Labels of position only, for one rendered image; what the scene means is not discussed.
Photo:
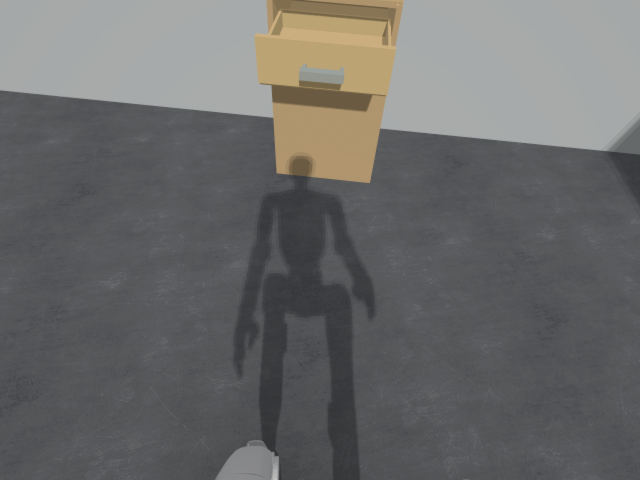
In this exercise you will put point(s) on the robot left thigh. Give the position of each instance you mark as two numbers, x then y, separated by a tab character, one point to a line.
251	463

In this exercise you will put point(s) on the drawer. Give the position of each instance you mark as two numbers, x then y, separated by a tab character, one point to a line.
360	44

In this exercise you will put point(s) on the left robot shin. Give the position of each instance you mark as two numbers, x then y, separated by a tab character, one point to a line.
256	443

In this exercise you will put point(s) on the handle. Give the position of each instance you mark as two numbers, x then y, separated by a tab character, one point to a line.
321	75

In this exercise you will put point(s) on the cabinet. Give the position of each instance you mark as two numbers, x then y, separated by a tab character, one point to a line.
328	134

